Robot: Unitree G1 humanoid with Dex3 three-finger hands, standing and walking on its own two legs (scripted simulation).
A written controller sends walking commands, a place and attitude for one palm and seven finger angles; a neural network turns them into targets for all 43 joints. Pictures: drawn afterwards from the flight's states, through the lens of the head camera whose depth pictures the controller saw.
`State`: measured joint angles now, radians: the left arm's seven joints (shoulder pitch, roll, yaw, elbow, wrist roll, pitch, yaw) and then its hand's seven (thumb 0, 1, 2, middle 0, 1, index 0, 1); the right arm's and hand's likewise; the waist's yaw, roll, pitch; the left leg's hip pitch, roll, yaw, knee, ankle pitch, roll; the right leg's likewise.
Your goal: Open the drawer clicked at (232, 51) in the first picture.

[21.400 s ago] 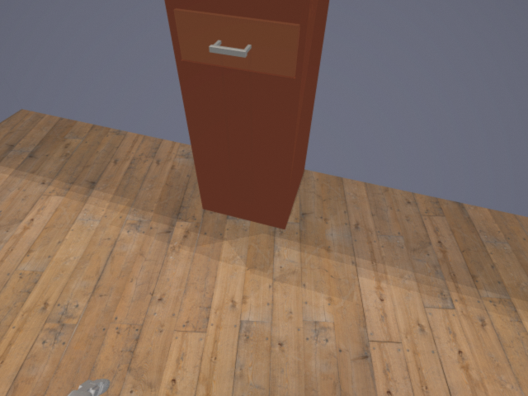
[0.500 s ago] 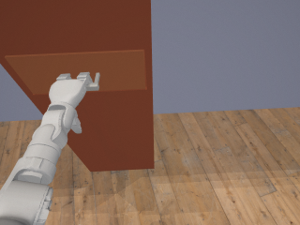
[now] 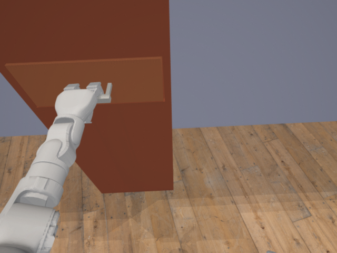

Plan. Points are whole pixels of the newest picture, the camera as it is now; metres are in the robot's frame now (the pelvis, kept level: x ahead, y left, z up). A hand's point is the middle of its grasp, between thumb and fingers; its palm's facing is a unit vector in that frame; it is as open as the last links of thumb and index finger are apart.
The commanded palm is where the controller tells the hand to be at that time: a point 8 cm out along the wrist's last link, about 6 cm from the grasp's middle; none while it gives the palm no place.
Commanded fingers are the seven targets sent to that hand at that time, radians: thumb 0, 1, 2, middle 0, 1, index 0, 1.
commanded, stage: close the thumb around the handle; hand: left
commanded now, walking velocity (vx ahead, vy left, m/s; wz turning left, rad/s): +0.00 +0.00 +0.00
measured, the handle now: (89, 93) +0.50 +0.22 +0.09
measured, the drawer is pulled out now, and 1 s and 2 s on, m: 0.00 0.08 0.11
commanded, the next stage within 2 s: pull the drawer open in 0.08 s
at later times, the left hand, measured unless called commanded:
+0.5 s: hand (84, 125) +0.41 +0.22 +0.07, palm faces +0.00 -0.06 -1.00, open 5.8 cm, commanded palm +0.36 +0.23 +0.13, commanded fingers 0.00 0.90 0.90 -0.40 -1.35 -0.40 -1.35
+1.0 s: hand (79, 144) +0.35 +0.22 +0.07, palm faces -0.01 -0.08 -1.00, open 5.8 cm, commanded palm +0.31 +0.23 +0.13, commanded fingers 0.00 0.90 0.90 -0.40 -1.35 -0.40 -1.35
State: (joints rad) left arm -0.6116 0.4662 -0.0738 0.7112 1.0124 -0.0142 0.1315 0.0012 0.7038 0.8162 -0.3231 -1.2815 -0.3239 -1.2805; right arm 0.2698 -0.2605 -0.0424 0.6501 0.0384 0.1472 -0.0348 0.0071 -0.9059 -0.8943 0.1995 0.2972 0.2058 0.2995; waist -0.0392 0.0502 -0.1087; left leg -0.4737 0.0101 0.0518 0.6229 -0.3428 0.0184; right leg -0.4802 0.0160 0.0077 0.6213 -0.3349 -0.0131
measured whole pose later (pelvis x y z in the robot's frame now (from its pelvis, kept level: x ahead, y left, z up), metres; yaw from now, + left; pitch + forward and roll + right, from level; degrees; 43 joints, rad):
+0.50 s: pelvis +0.01 +0.00 +0.00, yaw -1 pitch +11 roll +0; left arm -0.38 0.46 -0.05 0.44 0.98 0.04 0.12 0.00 0.78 0.83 -0.28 -1.32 -0.31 -1.28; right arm 0.26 -0.27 -0.05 0.63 0.04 0.14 -0.01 0.01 -0.91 -0.89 0.20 0.30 0.20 0.30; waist -0.03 0.06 -0.12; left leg -0.42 0.01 0.07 0.59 -0.34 0.02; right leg -0.44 0.02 0.03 0.59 -0.33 -0.01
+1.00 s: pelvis +0.02 +0.00 +0.01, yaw +0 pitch +8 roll +0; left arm -0.13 0.44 -0.08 0.16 0.96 0.07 0.08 0.01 0.78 0.83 -0.27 -1.32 -0.32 -1.26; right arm 0.15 -0.25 -0.02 0.60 0.03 0.12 -0.02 0.01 -0.91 -0.89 0.20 0.30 0.21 0.30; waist 0.02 0.07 -0.10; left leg -0.34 0.01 0.06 0.56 -0.34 0.01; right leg -0.36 0.02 0.02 0.57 -0.35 -0.02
